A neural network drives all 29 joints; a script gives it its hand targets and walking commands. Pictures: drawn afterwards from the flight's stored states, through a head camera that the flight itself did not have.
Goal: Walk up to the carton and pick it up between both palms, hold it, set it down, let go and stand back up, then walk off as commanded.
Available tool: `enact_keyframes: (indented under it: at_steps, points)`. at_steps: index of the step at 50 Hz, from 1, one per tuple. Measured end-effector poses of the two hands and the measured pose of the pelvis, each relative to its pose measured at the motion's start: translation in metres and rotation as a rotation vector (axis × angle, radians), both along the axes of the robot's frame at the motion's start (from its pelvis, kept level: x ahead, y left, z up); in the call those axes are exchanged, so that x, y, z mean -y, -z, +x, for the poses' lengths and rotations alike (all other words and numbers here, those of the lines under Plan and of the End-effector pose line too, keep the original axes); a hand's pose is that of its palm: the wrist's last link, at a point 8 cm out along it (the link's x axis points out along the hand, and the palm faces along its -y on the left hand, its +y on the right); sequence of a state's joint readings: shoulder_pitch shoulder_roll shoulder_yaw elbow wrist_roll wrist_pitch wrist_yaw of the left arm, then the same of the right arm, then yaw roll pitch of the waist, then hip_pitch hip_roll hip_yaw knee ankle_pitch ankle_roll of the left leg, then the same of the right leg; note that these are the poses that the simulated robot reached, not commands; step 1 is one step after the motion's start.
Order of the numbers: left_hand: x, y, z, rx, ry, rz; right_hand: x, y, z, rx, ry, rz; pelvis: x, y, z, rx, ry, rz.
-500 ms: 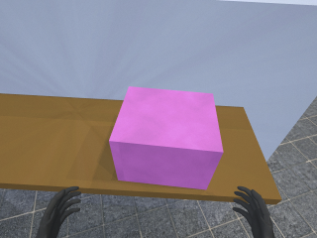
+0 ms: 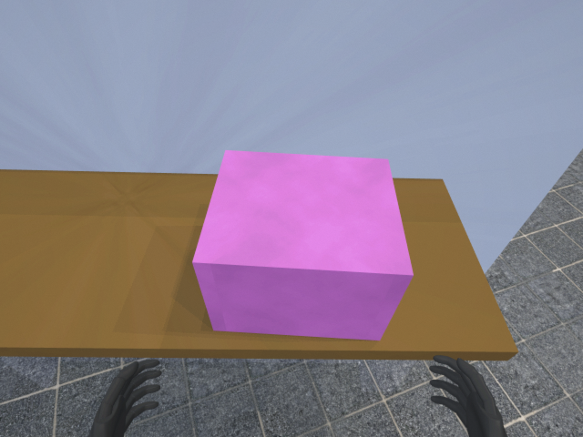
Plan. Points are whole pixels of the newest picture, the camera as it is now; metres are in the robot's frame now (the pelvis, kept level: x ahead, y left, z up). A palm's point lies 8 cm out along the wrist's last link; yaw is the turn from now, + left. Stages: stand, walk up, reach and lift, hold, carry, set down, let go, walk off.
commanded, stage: set down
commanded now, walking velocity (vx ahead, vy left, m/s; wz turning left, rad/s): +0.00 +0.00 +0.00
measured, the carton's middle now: (301, 244) +0.44 +0.00 -0.01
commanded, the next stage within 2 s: let go in 0.92 s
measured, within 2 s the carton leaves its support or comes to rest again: neither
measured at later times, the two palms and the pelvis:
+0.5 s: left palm out of the picture +0.15 +0.22 -0.06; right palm out of the picture +0.15 -0.23 -0.06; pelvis +0.00 -0.02 +0.00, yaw +1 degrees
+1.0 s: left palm out of the picture +0.15 +0.20 -0.08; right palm out of the picture +0.15 -0.24 -0.08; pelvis -0.01 -0.03 +0.00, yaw +1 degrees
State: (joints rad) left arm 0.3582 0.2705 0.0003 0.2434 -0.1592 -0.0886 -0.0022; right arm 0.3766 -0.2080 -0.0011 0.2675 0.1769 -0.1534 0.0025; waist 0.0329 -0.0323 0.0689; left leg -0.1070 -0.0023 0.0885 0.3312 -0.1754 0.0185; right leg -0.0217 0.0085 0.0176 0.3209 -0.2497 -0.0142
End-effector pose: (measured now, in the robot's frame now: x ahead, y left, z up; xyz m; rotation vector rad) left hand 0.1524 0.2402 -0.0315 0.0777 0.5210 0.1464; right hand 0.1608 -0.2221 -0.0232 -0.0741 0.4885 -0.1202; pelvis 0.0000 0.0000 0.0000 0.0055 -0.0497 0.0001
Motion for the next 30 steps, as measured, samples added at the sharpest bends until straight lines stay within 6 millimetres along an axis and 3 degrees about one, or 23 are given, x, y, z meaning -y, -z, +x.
enact_keyframes:
  at_steps: [9, 30]
  points:
    - [0.008, 0.02, -0.005, -0.108, 0.014, 0.006, 0.005, 0.014, 0.0, -0.052, -0.01, -0.021, 0.005, 0.0, -0.001, -0.001, -0.006, 0.001]
    - [0.021, 0.032, -0.005, -0.191, 0.043, 0.034, 0.008, 0.038, -0.008, -0.113, -0.033, -0.05, 0.018, 0.002, -0.006, 0.023, -0.015, 0.007]
